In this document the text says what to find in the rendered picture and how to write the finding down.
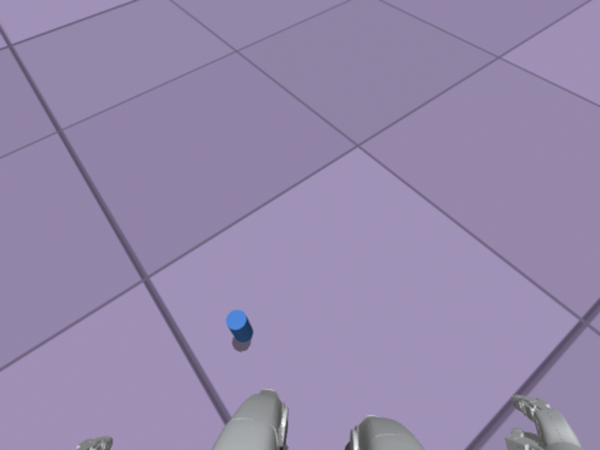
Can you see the can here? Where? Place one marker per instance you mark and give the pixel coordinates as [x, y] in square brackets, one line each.
[239, 325]

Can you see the right robot hand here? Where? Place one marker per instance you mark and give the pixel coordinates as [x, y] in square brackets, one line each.
[551, 426]

